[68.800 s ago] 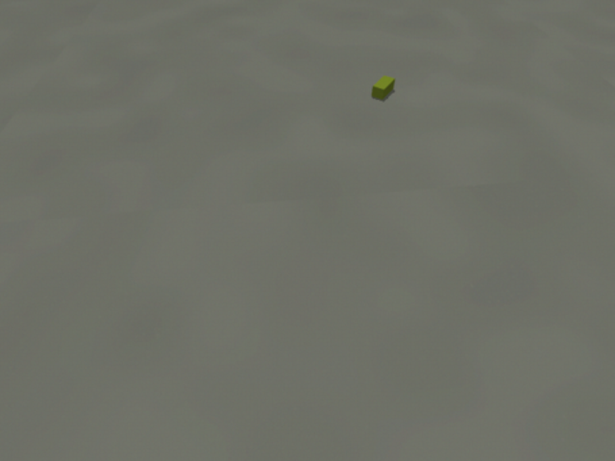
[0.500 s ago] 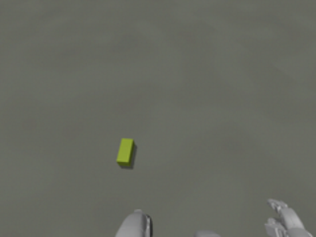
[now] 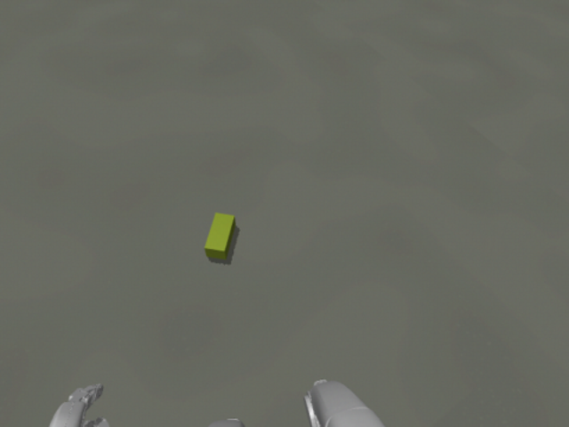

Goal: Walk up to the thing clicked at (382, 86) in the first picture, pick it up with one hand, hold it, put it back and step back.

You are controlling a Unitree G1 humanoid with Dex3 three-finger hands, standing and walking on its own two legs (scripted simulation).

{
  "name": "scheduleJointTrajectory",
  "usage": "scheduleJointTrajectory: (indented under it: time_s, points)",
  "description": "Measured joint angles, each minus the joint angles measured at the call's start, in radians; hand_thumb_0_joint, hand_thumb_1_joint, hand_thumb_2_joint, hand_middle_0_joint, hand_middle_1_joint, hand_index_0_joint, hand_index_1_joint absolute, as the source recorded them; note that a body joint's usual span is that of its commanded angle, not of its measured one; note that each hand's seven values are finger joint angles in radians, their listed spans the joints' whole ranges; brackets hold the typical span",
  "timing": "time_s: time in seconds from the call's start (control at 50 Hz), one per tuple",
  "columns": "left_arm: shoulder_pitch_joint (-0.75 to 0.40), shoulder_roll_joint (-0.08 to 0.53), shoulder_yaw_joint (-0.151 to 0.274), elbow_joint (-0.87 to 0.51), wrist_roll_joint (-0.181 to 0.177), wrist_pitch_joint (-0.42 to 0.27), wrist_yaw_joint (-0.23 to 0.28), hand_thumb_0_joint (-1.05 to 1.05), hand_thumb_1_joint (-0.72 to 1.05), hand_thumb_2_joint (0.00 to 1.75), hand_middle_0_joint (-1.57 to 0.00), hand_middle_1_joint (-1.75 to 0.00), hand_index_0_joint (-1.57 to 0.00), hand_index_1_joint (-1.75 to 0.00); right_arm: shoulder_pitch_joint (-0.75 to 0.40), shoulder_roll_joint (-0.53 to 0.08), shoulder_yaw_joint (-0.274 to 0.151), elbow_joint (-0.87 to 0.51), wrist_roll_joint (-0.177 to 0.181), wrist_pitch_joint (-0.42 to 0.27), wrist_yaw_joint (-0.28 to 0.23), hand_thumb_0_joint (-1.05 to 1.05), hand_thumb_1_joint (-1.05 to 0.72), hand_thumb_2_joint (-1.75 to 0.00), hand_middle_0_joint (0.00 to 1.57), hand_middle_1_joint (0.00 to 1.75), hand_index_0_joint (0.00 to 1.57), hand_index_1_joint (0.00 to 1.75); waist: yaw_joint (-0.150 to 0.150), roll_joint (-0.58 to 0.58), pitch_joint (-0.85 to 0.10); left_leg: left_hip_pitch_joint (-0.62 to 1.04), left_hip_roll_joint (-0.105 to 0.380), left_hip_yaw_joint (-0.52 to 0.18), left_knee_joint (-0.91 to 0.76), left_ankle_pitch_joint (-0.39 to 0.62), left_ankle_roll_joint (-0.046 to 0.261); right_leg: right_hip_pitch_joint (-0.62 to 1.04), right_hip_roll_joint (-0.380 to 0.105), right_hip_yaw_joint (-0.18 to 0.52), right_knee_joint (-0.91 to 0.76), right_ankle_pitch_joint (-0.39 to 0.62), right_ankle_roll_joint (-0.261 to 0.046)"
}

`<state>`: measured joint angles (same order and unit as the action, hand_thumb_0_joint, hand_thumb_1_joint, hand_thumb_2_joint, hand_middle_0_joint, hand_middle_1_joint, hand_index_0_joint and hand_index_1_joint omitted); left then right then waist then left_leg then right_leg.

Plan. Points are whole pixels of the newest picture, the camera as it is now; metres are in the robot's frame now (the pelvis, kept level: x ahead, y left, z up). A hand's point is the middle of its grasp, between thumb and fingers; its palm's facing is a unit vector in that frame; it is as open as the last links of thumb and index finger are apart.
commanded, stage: step back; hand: left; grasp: from above
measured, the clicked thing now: (220, 235) +0.83 +0.19 -0.73
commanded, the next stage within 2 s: stand in 1.50 s
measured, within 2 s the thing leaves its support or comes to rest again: neither
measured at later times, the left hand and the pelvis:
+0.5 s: hand out of the picture -0.08 +0.26 -0.13, palm faces -0.04 -0.89 -0.46, open 7.4 cm; pelvis -0.17 -0.01 +0.00, yaw -3 degrees
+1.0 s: hand out of the picture -0.14 +0.25 -0.15, palm faces +0.02 -0.93 -0.36, open 7.4 cm; pelvis -0.20 -0.02 +0.00, yaw +0 degrees
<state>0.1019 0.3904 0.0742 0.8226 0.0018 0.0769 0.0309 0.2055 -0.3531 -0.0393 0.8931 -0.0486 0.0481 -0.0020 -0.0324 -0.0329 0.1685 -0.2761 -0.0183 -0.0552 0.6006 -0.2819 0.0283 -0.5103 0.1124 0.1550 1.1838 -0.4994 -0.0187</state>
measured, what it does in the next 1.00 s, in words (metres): walks backwards: right foot, then left foot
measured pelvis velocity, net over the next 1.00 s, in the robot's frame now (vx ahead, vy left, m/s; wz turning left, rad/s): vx -0.20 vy -0.02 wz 0.00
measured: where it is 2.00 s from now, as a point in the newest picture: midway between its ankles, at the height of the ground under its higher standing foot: outside the picture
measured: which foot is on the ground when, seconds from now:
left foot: down 0.00-0.28, up 0.30-0.56, down 0.58-1.00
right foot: up 0.00-0.22, down 0.24-1.00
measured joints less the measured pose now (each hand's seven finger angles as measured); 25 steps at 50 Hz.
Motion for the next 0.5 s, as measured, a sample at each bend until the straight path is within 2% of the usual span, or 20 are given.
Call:
scheduleJointTrajectory:
  time_s: [0.06,0.12,0.16,0.22,0.26,0.28,0.3,0.34,0.36,0.4,0.44,0.5]
  points:
    - [0.030,0.004,0.004,0.003,0.002,-0.012,-0.003,0.01,0.91,0.90,-0.20,-0.30,-0.20,-0.30,-0.033,-0.001,-0.001,-0.018,0.010,-0.006,-0.005,0.01,-0.90,-0.89,0.20,0.30,0.21,0.30,0.023,-0.004,-0.006,-0.027,0.010,0.019,-0.038,0.050,0.000,0.042,0.007,0.007,0.047,0.021,0.017]
    - [0.058,0.008,0.004,0.015,0.009,-0.020,-0.001,0.01,0.91,0.90,-0.20,-0.30,-0.20,-0.30,-0.078,-0.006,-0.005,-0.047,0.019,-0.011,-0.010,0.01,-0.90,-0.89,0.20,0.30,0.20,0.30,0.041,-0.004,0.010,-0.061,0.020,0.045,-0.036,0.080,0.002,0.123,-0.025,-0.013,-0.074,0.002,0.046]
    - [0.073,0.009,0.000,0.027,0.011,-0.023,-0.002,0.01,0.91,0.90,-0.20,-0.30,-0.20,-0.30,-0.110,-0.012,-0.005,-0.067,0.020,-0.012,-0.010,0.01,-0.90,-0.89,0.20,0.30,0.20,0.30,0.051,0.002,0.022,-0.088,0.031,0.065,-0.016,0.091,-0.001,0.183,-0.057,-0.043,-0.209,-0.006,0.052]
    - [0.090,0.004,-0.005,0.048,0.014,-0.031,-0.008,0.01,0.91,0.90,-0.20,-0.30,-0.20,-0.30,-0.151,-0.026,-0.003,-0.086,0.022,-0.003,-0.007,0.01,-0.90,-0.89,0.20,0.30,0.20,0.30,0.062,0.021,0.030,-0.141,0.049,0.089,0.036,0.100,-0.016,0.276,-0.096,-0.086,-0.461,0.058,0.043]
    - [0.079,-0.024,-0.008,0.075,0.022,-0.037,-0.012,0.01,0.91,0.90,-0.20,-0.30,-0.20,-0.30,-0.174,-0.049,-0.010,-0.077,0.029,0.008,-0.006,0.01,-0.90,-0.89,0.20,0.30,0.20,0.30,0.051,0.093,0.052,-0.164,0.084,0.056,0.072,0.110,-0.027,0.308,-0.062,-0.124,-0.532,0.103,0.022]
    - [0.082,-0.038,-0.012,0.079,0.028,-0.038,-0.017,0.01,0.91,0.90,-0.20,-0.30,-0.20,-0.30,-0.172,-0.056,-0.014,-0.067,0.033,0.015,-0.007,0.01,-0.91,-0.89,0.20,0.30,0.20,0.30,0.043,0.125,0.048,-0.175,0.088,0.026,0.081,0.096,-0.022,0.308,-0.047,-0.143,-0.538,0.119,0.015]
    - [0.094,-0.041,-0.015,0.075,0.032,-0.038,-0.025,0.01,0.91,0.90,-0.20,-0.30,-0.20,-0.30,-0.161,-0.053,-0.016,-0.056,0.035,0.022,-0.010,0.01,-0.91,-0.90,0.20,0.30,0.20,0.30,0.048,0.125,0.031,-0.194,0.061,0.001,0.119,-0.001,-0.023,0.291,-0.054,-0.145,-0.528,0.126,0.009]
    - [0.118,-0.034,-0.016,0.068,0.036,-0.035,-0.030,0.01,0.91,0.90,-0.20,-0.30,-0.20,-0.30,-0.136,-0.036,-0.015,-0.035,0.037,0.036,-0.012,0.01,-0.91,-0.90,0.20,0.29,0.20,0.30,0.080,0.077,-0.001,-0.229,-0.020,-0.027,0.291,-0.155,-0.033,0.256,-0.094,-0.108,-0.512,0.140,-0.001]
    - [0.126,-0.032,-0.015,0.067,0.036,-0.032,-0.028,0.01,0.91,0.90,-0.20,-0.30,-0.20,-0.30,-0.122,-0.033,-0.013,-0.029,0.040,0.038,-0.010,0.01,-0.91,-0.89,0.20,0.29,0.20,0.30,0.087,0.058,-0.012,-0.235,-0.053,-0.044,0.374,-0.175,-0.033,0.248,-0.112,-0.094,-0.524,0.156,-0.002]
    - [0.129,-0.034,-0.010,0.067,0.037,-0.027,-0.024,0.01,0.90,0.90,-0.20,-0.30,-0.20,-0.30,-0.089,-0.039,-0.012,-0.023,0.043,0.033,-0.009,0.01,-0.91,-0.89,0.20,0.30,0.20,0.30,0.079,0.049,-0.033,-0.233,-0.096,-0.083,0.493,-0.172,-0.034,0.234,-0.135,-0.094,-0.558,0.193,0.004]
    - [0.118,-0.034,-0.004,0.057,0.041,-0.029,-0.021,0.01,0.90,0.90,-0.20,-0.30,-0.20,-0.30,-0.056,-0.051,-0.014,-0.016,0.041,0.023,-0.012,0.01,-0.91,-0.89,0.20,0.30,0.20,0.30,0.069,0.055,-0.048,-0.205,-0.104,-0.102,0.539,-0.158,-0.043,0.209,-0.143,-0.106,-0.576,0.220,0.007]
    - [0.090,-0.029,0.003,0.032,0.052,-0.041,-0.020,0.01,0.90,0.90,-0.20,-0.30,-0.20,-0.30,-0.008,-0.065,-0.015,0.008,0.037,0.010,-0.013,0.01,-0.91,-0.90,0.20,0.30,0.20,0.30,0.053,0.072,-0.055,-0.104,-0.059,-0.081,0.404,-0.177,-0.053,0.176,-0.146,-0.142,-0.577,0.242,0.009]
